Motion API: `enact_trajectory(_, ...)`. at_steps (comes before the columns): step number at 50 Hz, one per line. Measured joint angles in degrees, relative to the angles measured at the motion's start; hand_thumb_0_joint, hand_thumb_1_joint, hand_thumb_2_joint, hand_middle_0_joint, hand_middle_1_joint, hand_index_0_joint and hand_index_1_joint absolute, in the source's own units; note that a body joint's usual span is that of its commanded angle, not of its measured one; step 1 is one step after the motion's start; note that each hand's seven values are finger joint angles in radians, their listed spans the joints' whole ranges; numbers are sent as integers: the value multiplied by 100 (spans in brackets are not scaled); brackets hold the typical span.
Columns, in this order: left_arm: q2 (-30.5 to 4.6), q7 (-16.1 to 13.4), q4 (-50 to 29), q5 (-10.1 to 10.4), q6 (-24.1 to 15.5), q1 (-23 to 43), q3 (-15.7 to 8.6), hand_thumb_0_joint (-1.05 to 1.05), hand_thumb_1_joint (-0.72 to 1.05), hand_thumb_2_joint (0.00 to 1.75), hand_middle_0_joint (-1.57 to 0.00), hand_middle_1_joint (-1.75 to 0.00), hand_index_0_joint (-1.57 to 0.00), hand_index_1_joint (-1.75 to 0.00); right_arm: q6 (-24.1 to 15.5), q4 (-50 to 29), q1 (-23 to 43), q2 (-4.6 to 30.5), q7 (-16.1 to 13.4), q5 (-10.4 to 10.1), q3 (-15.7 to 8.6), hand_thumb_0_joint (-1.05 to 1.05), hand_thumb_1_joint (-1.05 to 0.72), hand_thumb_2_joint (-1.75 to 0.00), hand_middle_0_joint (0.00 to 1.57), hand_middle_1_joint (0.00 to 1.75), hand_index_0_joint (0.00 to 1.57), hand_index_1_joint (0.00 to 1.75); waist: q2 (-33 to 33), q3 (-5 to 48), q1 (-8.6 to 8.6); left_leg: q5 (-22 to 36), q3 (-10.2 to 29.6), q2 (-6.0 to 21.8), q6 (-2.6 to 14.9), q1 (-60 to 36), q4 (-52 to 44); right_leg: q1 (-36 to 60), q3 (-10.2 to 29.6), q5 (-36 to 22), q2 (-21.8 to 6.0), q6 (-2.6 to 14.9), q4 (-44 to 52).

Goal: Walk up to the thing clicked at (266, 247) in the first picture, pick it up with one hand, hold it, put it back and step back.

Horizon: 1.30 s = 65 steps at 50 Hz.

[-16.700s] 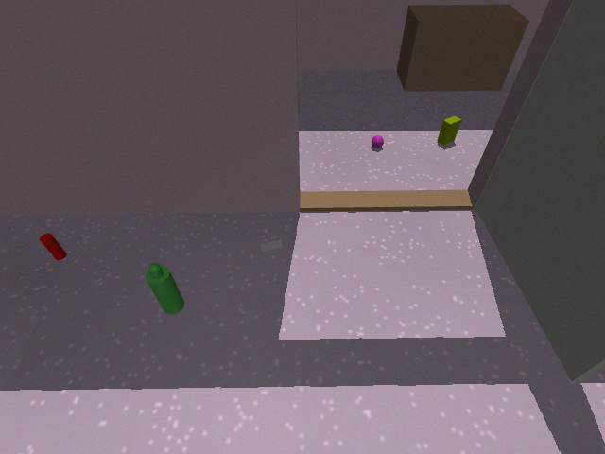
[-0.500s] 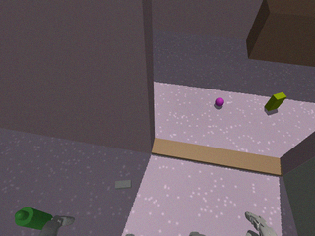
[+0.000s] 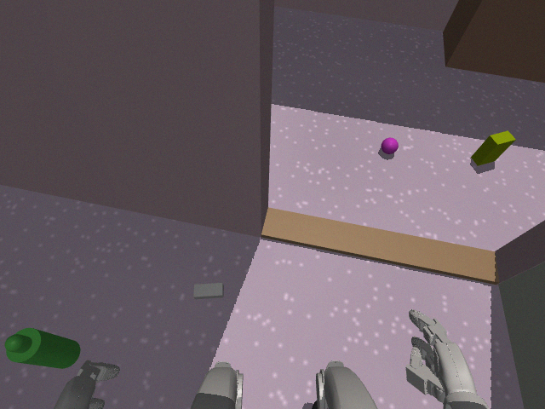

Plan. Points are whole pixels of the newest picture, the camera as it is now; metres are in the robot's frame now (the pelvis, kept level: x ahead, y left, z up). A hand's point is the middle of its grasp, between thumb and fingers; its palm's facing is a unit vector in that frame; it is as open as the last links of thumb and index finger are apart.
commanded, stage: rise first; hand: left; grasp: from above
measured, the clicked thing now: (209, 291) +0.47 +0.21 -0.65
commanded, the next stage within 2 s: none
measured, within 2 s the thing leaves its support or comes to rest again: neither
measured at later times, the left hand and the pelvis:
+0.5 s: hand (147, 346) +0.26 +0.28 -0.33, palm faces -0.46 -0.38 -0.80, open 13.4 cm; pelvis -0.06 -0.01 -0.19, yaw -1 degrees
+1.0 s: hand (166, 319) +0.34 +0.28 -0.45, palm faces -0.47 -0.04 -0.88, open 13.0 cm; pelvis -0.09 +0.01 -0.30, yaw -4 degrees
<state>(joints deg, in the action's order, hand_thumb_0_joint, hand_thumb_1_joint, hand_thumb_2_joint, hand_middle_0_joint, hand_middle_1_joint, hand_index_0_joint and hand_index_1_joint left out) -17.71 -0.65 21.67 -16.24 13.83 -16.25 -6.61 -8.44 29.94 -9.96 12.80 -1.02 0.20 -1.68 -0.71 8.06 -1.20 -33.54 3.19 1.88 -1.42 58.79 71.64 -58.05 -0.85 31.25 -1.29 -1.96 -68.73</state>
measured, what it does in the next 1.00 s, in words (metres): lowers itself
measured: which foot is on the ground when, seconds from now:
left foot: down 0.00-1.00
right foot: down 0.00-1.00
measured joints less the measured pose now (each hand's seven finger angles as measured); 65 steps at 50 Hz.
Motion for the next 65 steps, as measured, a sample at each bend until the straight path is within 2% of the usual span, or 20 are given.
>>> enact_trajectory(3,-65,-22,72,-162,-117,109,26,0,-50,91,-17,-96,-16,-97,-71,-18,38,31,9,-1,3,1,-93,-91,20,30,21,30,-11,29,-12,-72,27,-13,-4,324,281,-319,-11,80,-7,2,-285)
enact_trajectory(5,-159,-31,299,-350,-282,307,22,0,-50,91,-18,-96,-16,-97,-135,-17,80,69,27,6,4,1,-93,-91,20,30,21,30,-2,78,-20,-131,33,-29,-11,646,533,-649,-2,150,-18,7,-557)
enact_trajectory(10,-451,-125,835,-956,-798,949,8,0,-50,91,-18,-95,-17,-96,-284,71,263,210,111,23,-63,1,-93,-91,20,30,21,30,33,171,-51,-352,37,-76,-39,1693,1422,-1731,48,400,-45,6,-1509)
enact_trajectory(16,-658,-420,1288,-1744,-1443,1902,62,0,-47,90,-20,-93,-19,-94,-313,392,515,367,157,8,-165,1,-93,-91,20,30,21,30,12,252,-50,-607,56,-101,-72,3023,2585,-3097,107,653,-31,6,-2702)
enact_trajectory(21,-862,-658,1909,-2371,-1693,2895,-15,0,-45,89,-22,-92,-21,-93,-231,639,645,415,225,13,-223,1,-93,-91,20,30,21,30,-37,165,-54,-675,99,-120,-109,4014,3401,-4105,129,709,-5,17,-3520)
enact_trajectory(28,-1177,-719,2865,-3180,-2048,4185,30,0,-41,87,-26,-90,-25,-91,-67,987,543,403,370,121,-228,1,-94,-91,20,30,21,30,-98,-25,-54,-637,204,-168,-146,5102,4359,-5178,112,648,23,14,-4438)
enact_trajectory(34,-1472,-906,3602,-3851,-2448,4935,1,0,-36,87,-27,-88,-26,-88,130,1158,348,320,452,224,-182,1,-92,-90,20,30,21,30,-65,-164,-221,-557,304,-199,-140,5744,5008,-5780,78,521,65,-22,-4999)
enact_trajectory(39,-1683,-1239,4124,-4410,-2631,5333,32,0,-33,86,-27,-85,-26,-86,329,1242,215,294,505,309,-141,1,-90,-90,20,30,21,30,-33,-211,-418,-496,360,-245,-114,6123,5395,-6091,60,452,73,-62,-5305)
enact_trajectory(43,-1799,-1522,4548,-4774,-2661,5610,80,0,-32,86,-27,-83,-26,-83,459,1301,165,290,552,386,-85,1,-89,-90,20,30,21,30,-4,-220,-577,-470,383,-281,-77,6336,5608,-6243,56,435,68,-93,-5461)
enact_trajectory(50,-1981,-1886,5230,-5344,-2680,6095,198,0,-32,87,-28,-78,-26,-79,515,1385,137,280,642,512,25,1,-89,-90,20,30,21,30,43,-189,-806,-478,404,-342,-16,6663,5884,-6475,48,478,43,-71,-5672)
enact_trajectory(54,-2044,-2059,5514,-5596,-2682,6331,234,0,-32,87,-28,-76,-26,-77,530,1403,149,276,695,580,74,1,-89,-90,20,30,21,30,36,-185,-887,-509,400,-365,21,6821,6027,-6597,60,522,36,-92,-5790)
enact_trajectory(57,-2086,-2160,5714,-5679,-2673,6500,224,0,-32,87,-28,-75,-26,-77,526,1406,177,258,732,633,102,1,-89,-90,20,30,21,30,32,-199,-942,-533,390,-373,40,6923,6113,-6685,75,550,37,-101,-5868)
enact_trajectory(65,-2153,-2340,6119,-5722,-2557,6832,129,0,-30,84,-28,-76,-27,-77,469,1366,228,195,822,753,189,1,-90,-90,20,30,21,30,30,-282,-1053,-627,397,-359,47,7102,6260,-6875,87,618,60,-150,-6003)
